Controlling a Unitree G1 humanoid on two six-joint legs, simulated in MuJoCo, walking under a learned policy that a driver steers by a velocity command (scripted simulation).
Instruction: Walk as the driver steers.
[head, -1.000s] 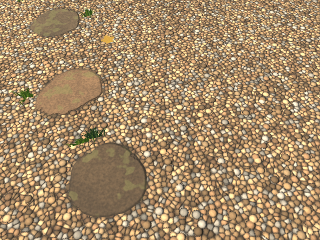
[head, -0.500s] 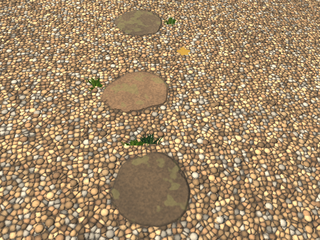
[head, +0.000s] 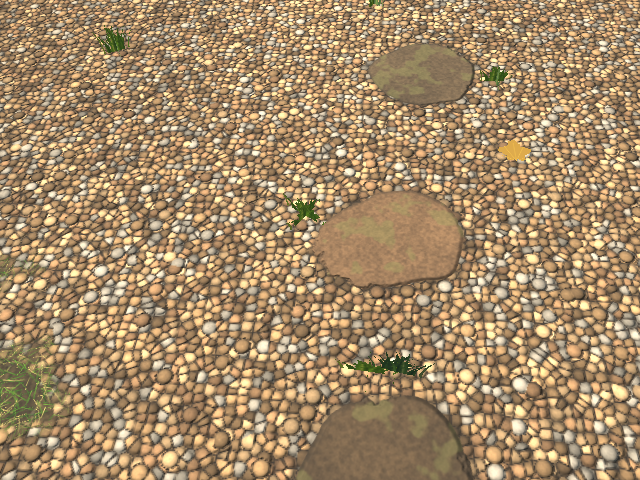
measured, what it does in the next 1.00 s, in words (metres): walks ahead: left foot, then right foot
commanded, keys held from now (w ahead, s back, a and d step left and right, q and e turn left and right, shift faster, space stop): w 1.00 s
